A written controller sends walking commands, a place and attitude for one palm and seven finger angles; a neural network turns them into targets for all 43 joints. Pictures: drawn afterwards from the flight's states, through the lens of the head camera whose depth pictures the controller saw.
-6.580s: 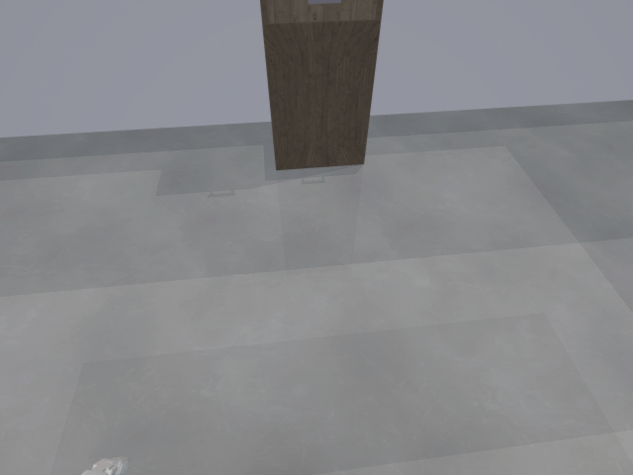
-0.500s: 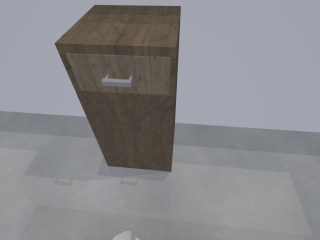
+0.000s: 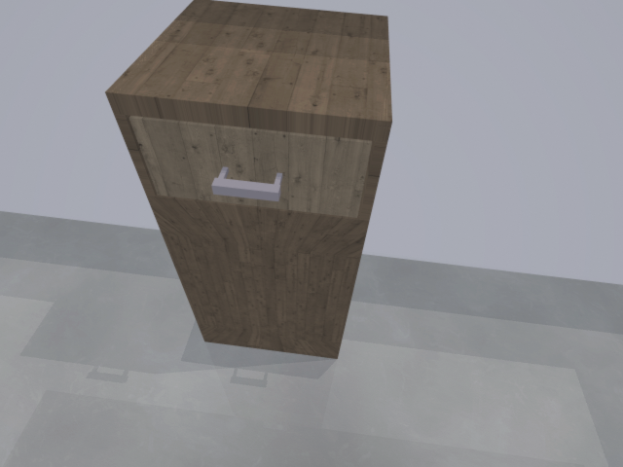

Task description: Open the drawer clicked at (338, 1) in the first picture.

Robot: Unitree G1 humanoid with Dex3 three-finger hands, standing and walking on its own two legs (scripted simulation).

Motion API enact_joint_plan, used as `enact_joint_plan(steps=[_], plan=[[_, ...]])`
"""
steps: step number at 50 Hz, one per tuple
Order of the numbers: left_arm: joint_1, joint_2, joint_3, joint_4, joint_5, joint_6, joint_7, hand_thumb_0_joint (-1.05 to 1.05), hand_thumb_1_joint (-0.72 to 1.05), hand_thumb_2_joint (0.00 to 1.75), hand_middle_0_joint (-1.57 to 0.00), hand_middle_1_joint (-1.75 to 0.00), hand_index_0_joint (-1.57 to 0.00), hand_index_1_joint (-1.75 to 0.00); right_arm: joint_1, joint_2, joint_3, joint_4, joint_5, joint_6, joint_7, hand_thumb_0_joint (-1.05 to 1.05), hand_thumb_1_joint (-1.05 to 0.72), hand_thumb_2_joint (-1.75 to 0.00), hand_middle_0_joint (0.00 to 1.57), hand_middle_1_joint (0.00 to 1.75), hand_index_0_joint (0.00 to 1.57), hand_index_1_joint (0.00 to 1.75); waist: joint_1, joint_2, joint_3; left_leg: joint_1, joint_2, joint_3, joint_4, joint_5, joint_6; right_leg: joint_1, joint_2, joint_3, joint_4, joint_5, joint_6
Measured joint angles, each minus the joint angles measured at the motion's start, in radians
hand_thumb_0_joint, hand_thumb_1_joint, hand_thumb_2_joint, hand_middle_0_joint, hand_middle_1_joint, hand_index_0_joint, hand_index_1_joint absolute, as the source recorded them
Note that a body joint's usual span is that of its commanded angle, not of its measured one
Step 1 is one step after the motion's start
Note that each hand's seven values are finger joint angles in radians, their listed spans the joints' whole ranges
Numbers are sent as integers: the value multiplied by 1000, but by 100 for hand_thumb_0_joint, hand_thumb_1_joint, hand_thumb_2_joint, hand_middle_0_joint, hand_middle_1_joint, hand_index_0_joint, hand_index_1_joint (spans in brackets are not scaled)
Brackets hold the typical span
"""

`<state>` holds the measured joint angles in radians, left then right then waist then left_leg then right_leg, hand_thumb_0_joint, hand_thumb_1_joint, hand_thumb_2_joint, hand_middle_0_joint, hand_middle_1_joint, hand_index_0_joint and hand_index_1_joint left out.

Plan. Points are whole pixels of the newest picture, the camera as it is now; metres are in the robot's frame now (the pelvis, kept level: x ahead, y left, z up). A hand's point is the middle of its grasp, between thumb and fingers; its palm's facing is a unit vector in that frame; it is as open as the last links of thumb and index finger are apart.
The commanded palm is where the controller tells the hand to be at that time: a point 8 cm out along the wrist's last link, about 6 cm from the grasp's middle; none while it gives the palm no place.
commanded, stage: come to a stop and stand still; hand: left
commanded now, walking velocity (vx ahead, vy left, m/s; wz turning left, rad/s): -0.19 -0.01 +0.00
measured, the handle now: (249, 182) +0.57 +0.15 +0.02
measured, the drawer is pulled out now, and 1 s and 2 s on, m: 0.00 0.00 0.00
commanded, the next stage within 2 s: look again from close up in 0.86 s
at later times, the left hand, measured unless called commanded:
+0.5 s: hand out of the picture +0.04 +0.17 -0.16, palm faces +0.05 -0.96 -0.26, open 7.4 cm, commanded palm none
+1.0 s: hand out of the picture -0.08 +0.17 -0.17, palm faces +0.02 -0.98 -0.20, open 7.4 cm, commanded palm none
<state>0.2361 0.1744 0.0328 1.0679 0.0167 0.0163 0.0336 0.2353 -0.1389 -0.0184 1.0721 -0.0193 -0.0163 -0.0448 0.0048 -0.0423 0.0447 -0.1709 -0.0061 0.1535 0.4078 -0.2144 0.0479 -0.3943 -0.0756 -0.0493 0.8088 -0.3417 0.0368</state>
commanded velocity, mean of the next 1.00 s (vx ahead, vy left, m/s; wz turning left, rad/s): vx -0.03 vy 0.05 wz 0.00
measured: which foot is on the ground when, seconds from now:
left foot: down 0.00-0.16, up 0.18-0.56, down 0.58-1.00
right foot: up 0.00-0.10, down 0.12-0.62, up 0.64-0.78, down 0.80-1.00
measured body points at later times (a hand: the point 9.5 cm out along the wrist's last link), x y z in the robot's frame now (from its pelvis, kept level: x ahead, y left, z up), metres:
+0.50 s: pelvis -0.03 -0.02 +0.00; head +0.00 -0.04 +0.45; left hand +0.04 +0.22 -0.14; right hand +0.03 -0.27 -0.16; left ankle -0.07 +0.13 -0.70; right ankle +0.03 -0.12 -0.74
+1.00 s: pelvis -0.06 +0.01 +0.00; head -0.05 +0.00 +0.45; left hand -0.08 +0.23 -0.16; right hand -0.06 -0.21 -0.17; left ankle -0.07 +0.13 -0.74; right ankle -0.06 -0.11 -0.74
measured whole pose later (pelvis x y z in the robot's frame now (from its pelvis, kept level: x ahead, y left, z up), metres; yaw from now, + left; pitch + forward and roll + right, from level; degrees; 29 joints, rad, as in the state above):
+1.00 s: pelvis -0.06 +0.01 +0.00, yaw +0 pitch -1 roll +0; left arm 0.30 0.13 -0.01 1.14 0.01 -0.01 0.04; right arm 0.26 -0.16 -0.01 1.11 -0.01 0.01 -0.02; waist 0.00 0.03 0.04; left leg -0.18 0.02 0.03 0.46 -0.25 -0.01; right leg -0.20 -0.01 -0.03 0.45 -0.23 0.00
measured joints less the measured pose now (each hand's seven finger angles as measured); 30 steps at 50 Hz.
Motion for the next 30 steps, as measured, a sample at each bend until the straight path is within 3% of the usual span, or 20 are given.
enact_joint_plan(steps=[5,7,9,12,14,17,21,25,29,30], plan=[[-44,11,1,-30,1,11,-1,0,92,90,-20,-30,-20,-30,10,8,-15,15,-2,27,4,1,-93,-90,20,30,20,30,-18,21,15,-10,17,6,64,-47,-26,94,16,-13,-178,49,-13],[-52,10,2,-39,3,2,1,0,92,90,-20,-30,-20,-30,9,2,-23,16,1,36,9,1,-92,-90,20,30,20,30,-20,42,23,-31,34,8,113,-76,-42,120,30,-17,-232,87,-45],[-62,1,-2,-45,4,-7,1,0,92,90,-20,-30,-20,-30,4,-10,-32,9,6,48,13,1,-92,-90,20,30,20,30,-34,72,33,-68,47,-23,192,-142,-57,114,45,-30,-221,60,-72],[-76,-12,-5,-58,4,-12,4,0,91,90,-20,-30,-20,-30,-4,-26,-43,1,9,74,13,1,-92,-90,20,30,20,30,-33,81,41,-152,19,-98,438,-290,-73,115,40,-36,-239,66,-90],[-84,-23,-6,-66,4,-8,6,0,91,90,-20,-30,-20,-30,-12,-39,-49,-3,8,82,15,1,-91,-90,20,30,20,30,-27,86,45,-189,9,-126,562,-291,-84,118,37,-37,-262,86,-90],[-87,-33,-5,-75,5,-8,5,0,91,90,-20,-30,-20,-30,-23,-58,-54,-12,5,89,21,1,-91,-90,20,30,20,30,-18,87,44,-206,7,-148,625,-265,-101,118,30,-36,-293,113,-88],[-80,-30,0,-82,10,-8,0,0,90,90,-20,-30,-20,-30,-39,-74,-53,-27,3,89,29,1,-91,-90,20,30,20,30,0,71,37,-171,17,-152,533,-253,-110,112,18,-31,-324,148,-81],[-58,-10,6,-75,15,-2,-6,0,90,90,-20,-30,-20,-30,-53,-78,-46,-44,6,76,33,1,-91,-90,20,30,20,30,18,50,24,-104,27,-142,358,-237,-98,100,14,-26,-341,179,-70],[-28,15,13,-54,8,16,-7,0,90,90,-20,-30,-20,-30,-40,-75,-32,-61,5,46,33,1,-91,-90,20,30,20,30,19,46,-5,-2,39,-133,92,-121,-73,66,28,-35,-312,185,-48],[-25,25,15,-45,3,23,-7,0,90,90,-20,-30,-20,-30,-36,-67,-30,-58,2,41,30,1,-91,-90,20,30,20,30,18,34,-7,-4,35,-134,81,-89,-68,55,25,-31,-290,170,-42]])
